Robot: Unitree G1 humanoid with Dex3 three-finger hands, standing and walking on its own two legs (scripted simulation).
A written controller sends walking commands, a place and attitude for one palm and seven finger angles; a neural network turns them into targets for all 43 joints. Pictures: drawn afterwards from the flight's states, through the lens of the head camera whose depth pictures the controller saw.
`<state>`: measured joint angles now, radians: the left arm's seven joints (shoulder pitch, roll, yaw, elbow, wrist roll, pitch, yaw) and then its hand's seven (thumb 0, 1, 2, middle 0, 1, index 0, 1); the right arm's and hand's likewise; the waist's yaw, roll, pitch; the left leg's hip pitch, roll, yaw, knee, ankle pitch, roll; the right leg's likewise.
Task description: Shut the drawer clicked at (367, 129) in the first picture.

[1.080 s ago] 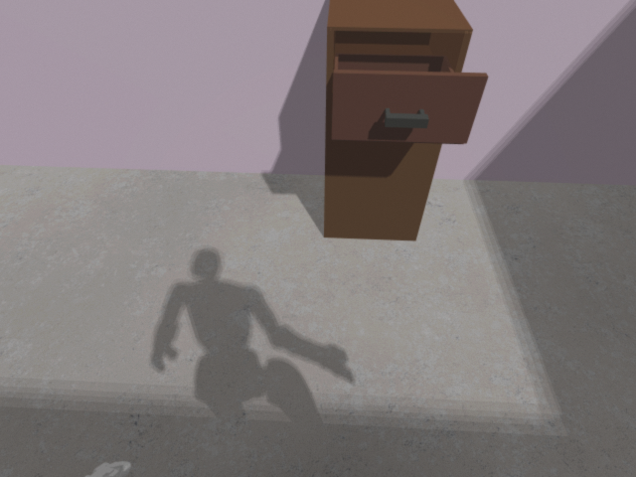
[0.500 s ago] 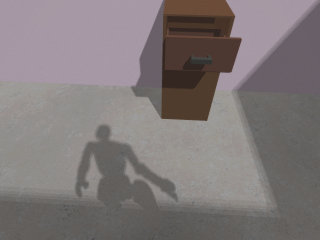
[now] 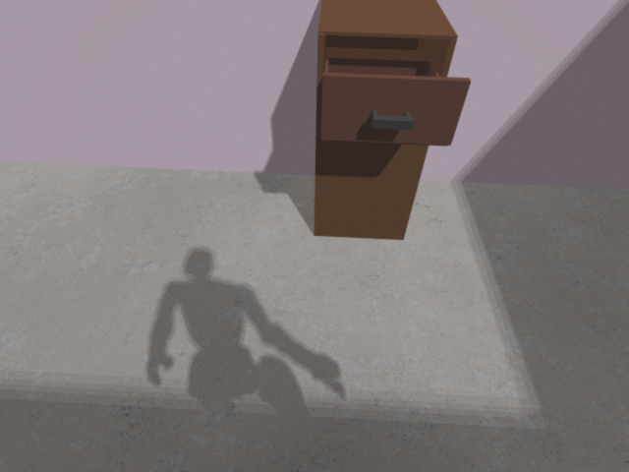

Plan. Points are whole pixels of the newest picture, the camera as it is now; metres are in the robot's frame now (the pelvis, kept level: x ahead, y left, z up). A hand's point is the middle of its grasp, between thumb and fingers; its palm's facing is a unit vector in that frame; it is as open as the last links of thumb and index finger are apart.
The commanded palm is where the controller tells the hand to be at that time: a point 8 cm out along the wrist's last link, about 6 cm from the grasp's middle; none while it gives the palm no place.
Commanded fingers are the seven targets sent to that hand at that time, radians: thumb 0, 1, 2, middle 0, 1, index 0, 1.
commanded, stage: look at it before walking up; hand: left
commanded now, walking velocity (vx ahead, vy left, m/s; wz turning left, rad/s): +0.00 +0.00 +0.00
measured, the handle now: (391, 118) +0.93 -0.14 -0.01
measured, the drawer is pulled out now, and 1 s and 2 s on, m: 0.28 0.28 0.28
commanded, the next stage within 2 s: walk to a spot facing it in 0.36 s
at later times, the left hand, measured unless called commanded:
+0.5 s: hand out of the picture +0.07 +0.25 -0.16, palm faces -0.02 -0.95 -0.33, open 7.3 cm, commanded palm none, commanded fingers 0.00 0.90 0.90 -0.20 -0.30 -0.20 -0.30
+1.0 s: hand out of the picture +0.06 +0.17 -0.17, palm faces -0.15 -0.95 -0.27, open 7.3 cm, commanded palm none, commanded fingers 0.00 0.90 0.90 -0.20 -0.30 -0.20 -0.30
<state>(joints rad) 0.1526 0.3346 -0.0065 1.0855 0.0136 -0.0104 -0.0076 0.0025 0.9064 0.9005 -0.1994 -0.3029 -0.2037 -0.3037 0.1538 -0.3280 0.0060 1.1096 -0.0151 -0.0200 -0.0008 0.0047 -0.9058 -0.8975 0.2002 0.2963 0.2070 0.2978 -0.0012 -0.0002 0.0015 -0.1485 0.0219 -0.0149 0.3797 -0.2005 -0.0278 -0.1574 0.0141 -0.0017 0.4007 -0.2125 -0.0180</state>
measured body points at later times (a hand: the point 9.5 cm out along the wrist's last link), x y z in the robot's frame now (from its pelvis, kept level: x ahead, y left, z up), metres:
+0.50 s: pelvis +0.01 +0.00 +0.00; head +0.01 +0.00 +0.45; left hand +0.07 +0.30 -0.13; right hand +0.08 -0.29 -0.13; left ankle +0.00 +0.14 -0.74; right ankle +0.00 -0.11 -0.74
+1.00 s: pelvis -0.01 -0.02 -0.02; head +0.02 -0.05 +0.43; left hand +0.07 +0.22 -0.15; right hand +0.01 -0.29 -0.17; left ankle -0.01 +0.13 -0.67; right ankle +0.00 -0.09 -0.74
